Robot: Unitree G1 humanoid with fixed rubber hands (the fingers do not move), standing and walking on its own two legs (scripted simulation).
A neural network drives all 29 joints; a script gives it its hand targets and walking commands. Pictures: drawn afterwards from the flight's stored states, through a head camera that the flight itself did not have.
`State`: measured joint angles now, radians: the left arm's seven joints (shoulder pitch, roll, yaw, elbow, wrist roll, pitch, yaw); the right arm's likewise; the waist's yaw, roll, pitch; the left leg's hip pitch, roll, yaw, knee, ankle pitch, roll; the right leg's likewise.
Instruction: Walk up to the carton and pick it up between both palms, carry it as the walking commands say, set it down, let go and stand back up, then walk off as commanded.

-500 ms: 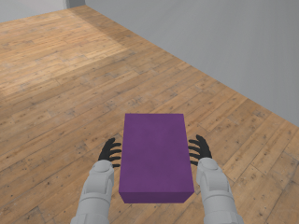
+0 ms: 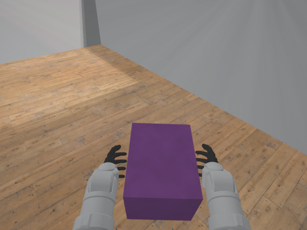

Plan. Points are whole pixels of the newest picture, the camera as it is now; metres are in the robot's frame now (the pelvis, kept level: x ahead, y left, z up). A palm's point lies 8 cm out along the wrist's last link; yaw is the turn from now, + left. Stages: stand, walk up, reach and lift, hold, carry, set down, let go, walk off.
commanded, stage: reach and lift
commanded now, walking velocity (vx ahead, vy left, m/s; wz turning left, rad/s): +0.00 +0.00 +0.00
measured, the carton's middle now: (160, 169) +0.35 -0.03 -0.02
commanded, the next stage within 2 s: hold in 1.38 s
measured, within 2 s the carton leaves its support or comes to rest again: neither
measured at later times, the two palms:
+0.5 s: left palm (101, 172) +0.29 +0.13 +0.05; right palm (201, 167) +0.30 -0.14 +0.05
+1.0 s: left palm (102, 176) +0.28 +0.13 +0.04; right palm (204, 168) +0.29 -0.15 +0.05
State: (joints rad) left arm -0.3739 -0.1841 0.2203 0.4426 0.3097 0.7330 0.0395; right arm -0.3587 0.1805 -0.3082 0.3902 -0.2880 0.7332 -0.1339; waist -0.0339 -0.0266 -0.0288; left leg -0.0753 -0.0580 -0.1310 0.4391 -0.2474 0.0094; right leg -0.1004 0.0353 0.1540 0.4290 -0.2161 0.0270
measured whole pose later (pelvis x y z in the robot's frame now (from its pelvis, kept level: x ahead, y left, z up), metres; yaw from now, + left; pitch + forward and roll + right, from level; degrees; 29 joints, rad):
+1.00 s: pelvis +0.00 -0.01 +0.00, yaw +1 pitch -6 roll +0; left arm -0.33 -0.17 0.22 0.39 0.29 0.76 0.04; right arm -0.35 0.18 -0.25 0.42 -0.28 0.74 -0.15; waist 0.02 -0.02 -0.05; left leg -0.09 -0.04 -0.14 0.44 -0.24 -0.01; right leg -0.12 0.04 0.13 0.44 -0.22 0.01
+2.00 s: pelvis -0.01 -0.02 +0.00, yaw +1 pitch -7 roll +0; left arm -0.33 -0.17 0.21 0.38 0.29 0.77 0.04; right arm -0.33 0.17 -0.24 0.39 -0.26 0.75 -0.15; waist 0.01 -0.01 -0.04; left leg -0.10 -0.04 -0.14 0.46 -0.24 -0.01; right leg -0.13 0.04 0.12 0.47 -0.22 0.01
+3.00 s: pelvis -0.03 +0.02 -0.02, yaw -2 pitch +3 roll +2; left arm -0.25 -0.15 0.06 -0.02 0.18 0.97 0.18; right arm -0.28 0.16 -0.10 -0.01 -0.17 0.96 -0.20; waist 0.00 -0.03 -0.11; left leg -0.39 -0.09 0.00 0.62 -0.27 0.05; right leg -0.45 -0.03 0.13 0.66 -0.26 0.06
